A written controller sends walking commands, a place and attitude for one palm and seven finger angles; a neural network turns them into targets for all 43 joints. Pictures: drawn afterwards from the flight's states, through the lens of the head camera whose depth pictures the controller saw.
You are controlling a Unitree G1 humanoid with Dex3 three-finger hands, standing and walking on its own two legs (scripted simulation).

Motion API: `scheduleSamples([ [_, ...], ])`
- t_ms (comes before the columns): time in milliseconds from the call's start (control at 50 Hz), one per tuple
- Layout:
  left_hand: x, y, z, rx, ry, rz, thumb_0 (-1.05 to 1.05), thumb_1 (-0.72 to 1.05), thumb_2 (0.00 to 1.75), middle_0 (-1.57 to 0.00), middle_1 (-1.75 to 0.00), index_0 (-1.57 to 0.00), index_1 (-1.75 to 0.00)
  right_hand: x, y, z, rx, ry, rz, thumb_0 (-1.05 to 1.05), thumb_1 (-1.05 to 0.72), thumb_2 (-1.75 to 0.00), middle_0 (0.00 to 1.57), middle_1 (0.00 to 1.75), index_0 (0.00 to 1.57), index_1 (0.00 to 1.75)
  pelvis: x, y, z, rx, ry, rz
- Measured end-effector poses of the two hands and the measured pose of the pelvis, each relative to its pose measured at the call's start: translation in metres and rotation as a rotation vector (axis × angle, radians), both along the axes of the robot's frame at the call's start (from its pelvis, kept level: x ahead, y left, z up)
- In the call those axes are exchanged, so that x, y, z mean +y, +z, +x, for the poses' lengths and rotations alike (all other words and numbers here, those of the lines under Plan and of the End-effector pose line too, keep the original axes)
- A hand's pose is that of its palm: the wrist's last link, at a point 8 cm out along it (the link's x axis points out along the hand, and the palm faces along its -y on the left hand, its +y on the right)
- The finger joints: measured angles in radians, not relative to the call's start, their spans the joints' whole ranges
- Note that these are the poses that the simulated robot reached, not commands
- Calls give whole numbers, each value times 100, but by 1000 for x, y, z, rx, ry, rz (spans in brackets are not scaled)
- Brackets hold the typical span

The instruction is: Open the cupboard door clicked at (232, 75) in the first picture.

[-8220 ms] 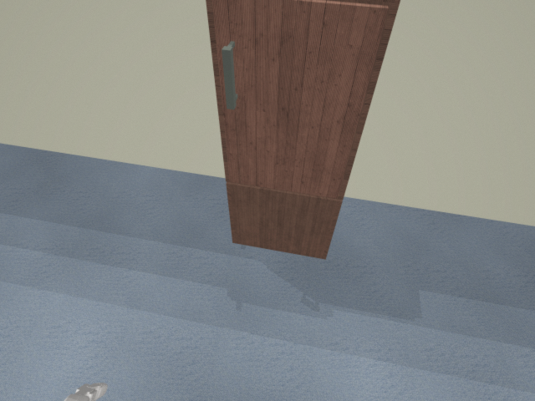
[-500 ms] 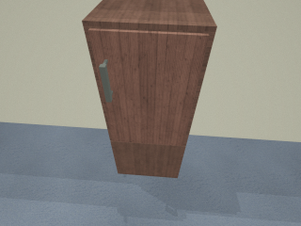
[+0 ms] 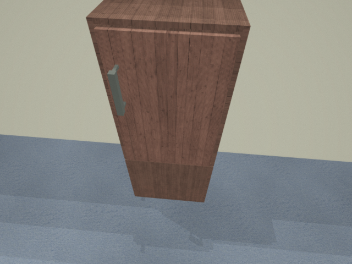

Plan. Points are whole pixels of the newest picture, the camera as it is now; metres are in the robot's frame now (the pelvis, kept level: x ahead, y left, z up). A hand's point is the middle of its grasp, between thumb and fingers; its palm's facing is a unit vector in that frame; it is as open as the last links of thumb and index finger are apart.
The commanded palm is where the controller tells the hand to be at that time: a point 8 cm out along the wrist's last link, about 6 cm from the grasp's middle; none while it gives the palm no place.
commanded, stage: look again from close up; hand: left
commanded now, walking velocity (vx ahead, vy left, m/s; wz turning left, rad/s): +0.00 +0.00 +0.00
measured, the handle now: (118, 91) +0.59 +0.22 +0.07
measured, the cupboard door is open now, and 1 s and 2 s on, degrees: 0 0 0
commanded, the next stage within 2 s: raise the hand with hooked fingers in 0.42 s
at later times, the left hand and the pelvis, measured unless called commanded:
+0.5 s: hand out of the picture +0.00 +0.15 -0.18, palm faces +0.05 -0.99 -0.16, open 7.3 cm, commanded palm none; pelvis +0.01 +0.00 +0.00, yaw +0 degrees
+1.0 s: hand (101, 248) +0.17 +0.18 -0.04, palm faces +0.05 -1.00 +0.01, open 8.9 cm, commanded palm +0.15 +0.24 -0.02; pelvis +0.00 -0.01 -0.07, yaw +3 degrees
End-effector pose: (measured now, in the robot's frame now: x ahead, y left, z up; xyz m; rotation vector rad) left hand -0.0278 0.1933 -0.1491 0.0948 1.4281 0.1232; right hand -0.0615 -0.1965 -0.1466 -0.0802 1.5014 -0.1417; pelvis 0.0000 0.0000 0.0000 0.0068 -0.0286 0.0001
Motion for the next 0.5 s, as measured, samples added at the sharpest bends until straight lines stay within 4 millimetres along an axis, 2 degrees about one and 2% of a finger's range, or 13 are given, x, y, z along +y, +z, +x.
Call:
scheduleSamples([
  [140, 5, 0, 11, -10, 0, 18, 2, 92, 90, -20, -30, -20, -30, 3, 0, 9, -7, -5, 8, 1, -91, -90, 20, 30, 20, 30, -3, 0, 5, 0, 1, -2],
  [500, 11, 0, 22, -24, 14, 20, 1, 92, 90, -20, -30, -20, -30, -9, 2, 54, -85, 32, -31, 0, -91, -90, 20, 30, 20, 30, 0, 1, 15, -6, 6, -8],
])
